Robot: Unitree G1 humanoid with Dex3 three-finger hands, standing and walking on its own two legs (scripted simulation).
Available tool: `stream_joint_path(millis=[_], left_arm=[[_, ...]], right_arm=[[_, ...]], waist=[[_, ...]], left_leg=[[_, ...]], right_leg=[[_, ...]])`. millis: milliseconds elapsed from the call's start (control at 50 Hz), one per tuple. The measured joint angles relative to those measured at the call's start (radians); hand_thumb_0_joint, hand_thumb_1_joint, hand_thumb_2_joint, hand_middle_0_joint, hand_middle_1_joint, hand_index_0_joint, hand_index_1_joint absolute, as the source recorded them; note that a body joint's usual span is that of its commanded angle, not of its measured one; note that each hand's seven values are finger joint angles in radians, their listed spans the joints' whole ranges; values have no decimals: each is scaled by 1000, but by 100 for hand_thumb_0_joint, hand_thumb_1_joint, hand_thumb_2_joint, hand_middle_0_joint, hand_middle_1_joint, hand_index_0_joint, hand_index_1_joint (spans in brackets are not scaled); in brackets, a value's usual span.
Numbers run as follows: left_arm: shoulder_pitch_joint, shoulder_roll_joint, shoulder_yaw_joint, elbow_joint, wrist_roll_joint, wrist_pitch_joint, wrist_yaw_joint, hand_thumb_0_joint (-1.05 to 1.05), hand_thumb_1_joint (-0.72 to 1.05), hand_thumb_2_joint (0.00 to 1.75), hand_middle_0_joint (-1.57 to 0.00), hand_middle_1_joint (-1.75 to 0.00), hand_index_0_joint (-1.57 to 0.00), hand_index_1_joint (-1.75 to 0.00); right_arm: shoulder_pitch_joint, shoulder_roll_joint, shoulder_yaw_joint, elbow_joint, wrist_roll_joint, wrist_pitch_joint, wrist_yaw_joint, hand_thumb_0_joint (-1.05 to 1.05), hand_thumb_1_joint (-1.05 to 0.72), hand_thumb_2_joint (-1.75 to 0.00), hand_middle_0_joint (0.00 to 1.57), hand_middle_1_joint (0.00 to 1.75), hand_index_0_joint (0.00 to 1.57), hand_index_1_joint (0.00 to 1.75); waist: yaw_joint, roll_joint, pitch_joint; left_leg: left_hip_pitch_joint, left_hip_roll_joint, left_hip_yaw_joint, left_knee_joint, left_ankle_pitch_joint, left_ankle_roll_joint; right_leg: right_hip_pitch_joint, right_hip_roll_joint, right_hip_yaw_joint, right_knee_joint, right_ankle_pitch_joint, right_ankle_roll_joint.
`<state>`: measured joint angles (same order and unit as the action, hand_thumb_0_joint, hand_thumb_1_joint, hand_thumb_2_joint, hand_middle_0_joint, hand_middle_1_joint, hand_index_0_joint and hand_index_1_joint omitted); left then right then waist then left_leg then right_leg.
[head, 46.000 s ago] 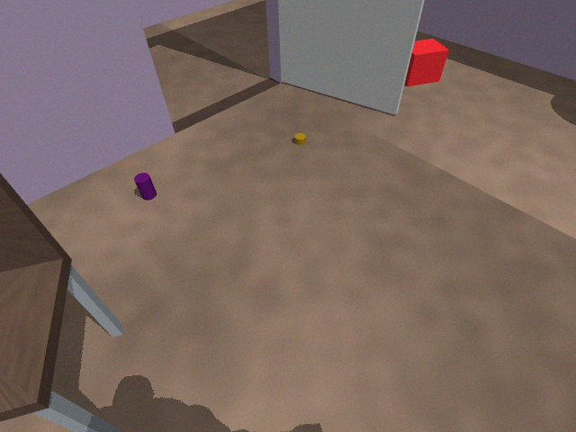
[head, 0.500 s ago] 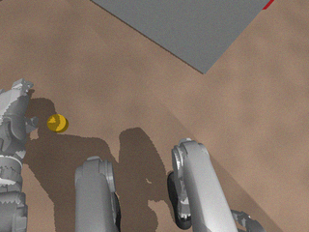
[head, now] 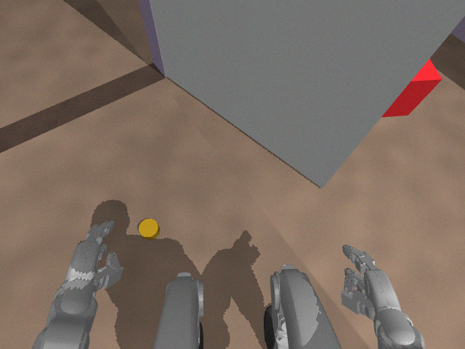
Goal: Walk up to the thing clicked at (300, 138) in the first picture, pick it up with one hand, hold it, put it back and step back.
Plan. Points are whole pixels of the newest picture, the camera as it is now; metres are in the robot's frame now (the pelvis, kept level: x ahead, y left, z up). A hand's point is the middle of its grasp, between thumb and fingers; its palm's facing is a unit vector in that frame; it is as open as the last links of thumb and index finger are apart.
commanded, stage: home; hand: left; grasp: from above
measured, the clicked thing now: (149, 229) +0.48 +0.26 -0.55
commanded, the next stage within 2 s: none
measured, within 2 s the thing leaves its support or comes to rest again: neither
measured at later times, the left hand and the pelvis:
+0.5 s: hand (83, 283) +0.24 +0.18 +0.10, palm faces +0.07 -0.97 -0.21, open 7.4 cm; pelvis +0.07 +0.00 +0.14, yaw +1 degrees
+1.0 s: hand (80, 297) +0.22 +0.18 +0.10, palm faces +0.08 -0.98 -0.20, open 7.4 cm; pelvis +0.07 +0.00 +0.15, yaw +2 degrees
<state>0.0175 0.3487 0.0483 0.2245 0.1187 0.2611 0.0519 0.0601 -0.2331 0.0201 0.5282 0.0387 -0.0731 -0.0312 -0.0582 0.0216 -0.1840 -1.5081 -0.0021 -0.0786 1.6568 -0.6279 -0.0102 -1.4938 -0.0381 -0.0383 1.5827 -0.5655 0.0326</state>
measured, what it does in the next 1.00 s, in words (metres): rises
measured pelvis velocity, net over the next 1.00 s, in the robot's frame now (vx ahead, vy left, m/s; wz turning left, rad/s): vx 0.07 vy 0.00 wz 0.03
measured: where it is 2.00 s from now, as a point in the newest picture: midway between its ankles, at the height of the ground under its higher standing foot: outside the picture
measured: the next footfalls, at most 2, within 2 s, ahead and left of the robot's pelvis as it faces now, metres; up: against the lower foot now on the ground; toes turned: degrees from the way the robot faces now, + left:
none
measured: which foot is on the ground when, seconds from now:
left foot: down 0.00-1.00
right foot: down 0.00-1.00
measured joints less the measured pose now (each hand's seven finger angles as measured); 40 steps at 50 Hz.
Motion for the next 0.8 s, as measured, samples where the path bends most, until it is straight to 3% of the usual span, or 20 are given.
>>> stream_joint_path(millis=[160,300,520,800], left_arm=[[140,-69,11,-92,-129,98,29,1,89,90,-21,-30,-20,-30],[283,-106,14,-204,-186,150,30,1,90,90,-20,-30,-20,-30],[482,-124,-14,-372,-191,188,3,1,90,90,-20,-30,-20,-30],[476,-128,-22,-346,-169,196,-31,1,90,90,-20,-30,-20,-30]], right_arm=[[94,31,40,9,8,-41,-67,1,-91,-90,21,30,20,30],[191,29,42,8,3,-77,-122,1,-91,-90,21,30,20,30],[250,13,15,-15,-14,-121,-155,2,-91,-90,20,30,20,30],[199,16,18,-6,-33,-169,-145,2,-91,-90,21,30,20,30]], waist=[[-5,4,3],[-13,14,12],[1,32,-1],[29,18,22]], left_leg=[[274,14,0,-223,37,-4],[509,25,3,-415,72,-3],[773,30,18,-623,111,3],[839,22,13,-655,120,1]], right_leg=[[274,9,-10,-224,37,-6],[513,18,-15,-422,75,-7],[776,21,-9,-632,116,-3],[842,13,-15,-655,116,-4]])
